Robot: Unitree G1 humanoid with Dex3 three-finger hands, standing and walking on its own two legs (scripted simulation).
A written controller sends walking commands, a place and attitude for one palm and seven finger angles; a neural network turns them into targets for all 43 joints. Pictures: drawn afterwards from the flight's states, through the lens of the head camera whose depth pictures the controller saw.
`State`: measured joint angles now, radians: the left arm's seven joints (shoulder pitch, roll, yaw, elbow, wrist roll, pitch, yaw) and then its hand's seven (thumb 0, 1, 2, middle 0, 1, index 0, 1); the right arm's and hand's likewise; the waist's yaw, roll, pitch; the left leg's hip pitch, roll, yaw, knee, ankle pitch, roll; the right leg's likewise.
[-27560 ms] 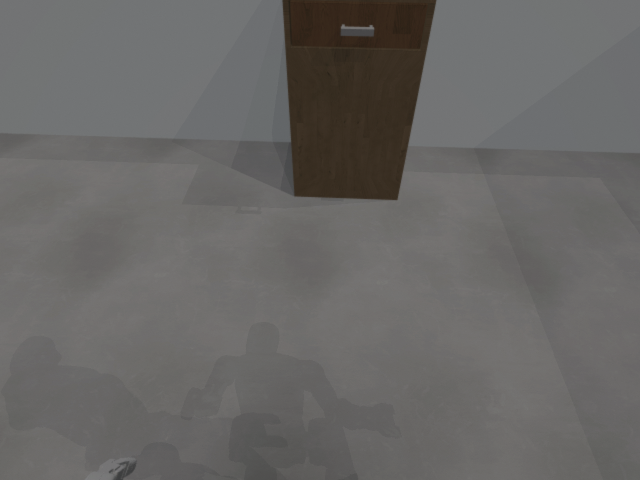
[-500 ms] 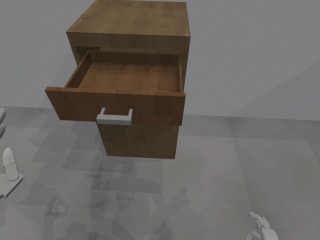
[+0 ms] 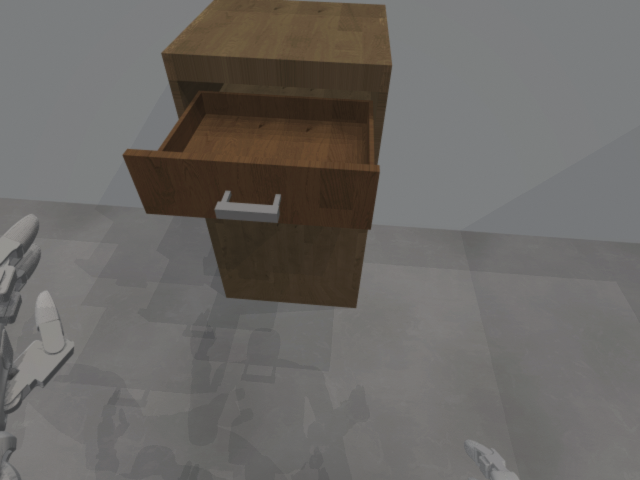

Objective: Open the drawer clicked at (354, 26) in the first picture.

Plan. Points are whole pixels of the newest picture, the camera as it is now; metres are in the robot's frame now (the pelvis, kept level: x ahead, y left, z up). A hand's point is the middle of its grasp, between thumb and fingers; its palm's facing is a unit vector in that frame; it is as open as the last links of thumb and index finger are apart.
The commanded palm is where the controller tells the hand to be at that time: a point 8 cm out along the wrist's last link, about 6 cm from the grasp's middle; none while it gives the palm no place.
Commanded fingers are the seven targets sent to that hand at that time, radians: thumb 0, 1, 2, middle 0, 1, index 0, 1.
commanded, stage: stop stepping back and stand still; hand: left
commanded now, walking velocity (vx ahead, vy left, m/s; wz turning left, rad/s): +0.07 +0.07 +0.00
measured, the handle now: (250, 204) +0.57 +0.16 +0.01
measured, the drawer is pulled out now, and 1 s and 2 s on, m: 0.30 0.30 0.30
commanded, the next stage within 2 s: let the arm hang, fingers relaxed in 0.06 s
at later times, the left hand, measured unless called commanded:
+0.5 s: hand out of the picture +0.08 +0.17 -0.16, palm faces +0.11 -0.98 -0.15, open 6.9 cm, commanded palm none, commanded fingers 0.00 0.90 0.90 -0.20 -0.30 -0.20 -0.30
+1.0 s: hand out of the picture -0.03 +0.19 -0.16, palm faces +0.06 -0.98 -0.20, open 7.4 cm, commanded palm none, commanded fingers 0.00 0.90 0.90 -0.20 -0.30 -0.20 -0.30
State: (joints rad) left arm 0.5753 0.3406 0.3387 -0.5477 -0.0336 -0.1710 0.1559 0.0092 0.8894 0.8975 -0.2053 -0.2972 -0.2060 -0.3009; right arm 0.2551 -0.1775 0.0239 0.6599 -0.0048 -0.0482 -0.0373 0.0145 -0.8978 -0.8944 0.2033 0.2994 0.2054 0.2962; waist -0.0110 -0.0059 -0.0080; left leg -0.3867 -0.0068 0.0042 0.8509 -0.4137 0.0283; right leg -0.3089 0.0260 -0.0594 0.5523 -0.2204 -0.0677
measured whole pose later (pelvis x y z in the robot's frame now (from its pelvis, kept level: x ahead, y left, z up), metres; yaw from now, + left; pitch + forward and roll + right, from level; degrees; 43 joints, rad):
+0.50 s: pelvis +0.00 +0.00 +0.00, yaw +3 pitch -2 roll +0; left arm 0.27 0.15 0.03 0.80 -0.01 0.04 0.03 -0.04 0.99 0.90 -0.21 -0.30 -0.20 -0.30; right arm 0.25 -0.16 0.00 0.90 -0.02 0.02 -0.01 0.01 -0.91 -0.89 0.20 0.30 0.20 0.30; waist -0.02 -0.03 0.07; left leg -0.27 0.01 -0.03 0.56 -0.26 -0.01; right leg -0.23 0.02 -0.03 0.56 -0.29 -0.02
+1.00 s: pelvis -0.02 +0.01 +0.01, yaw +1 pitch -3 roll +0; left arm 0.28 0.15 0.02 1.12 0.01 0.02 0.02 0.00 0.91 0.90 -0.20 -0.29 -0.20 -0.30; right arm 0.30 -0.12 -0.01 1.10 -0.02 0.02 -0.03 0.01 -0.90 -0.89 0.20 0.30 0.20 0.30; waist -0.01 0.02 0.06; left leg -0.21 0.01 0.01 0.43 -0.18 0.00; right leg -0.18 0.02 0.01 0.42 -0.19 -0.01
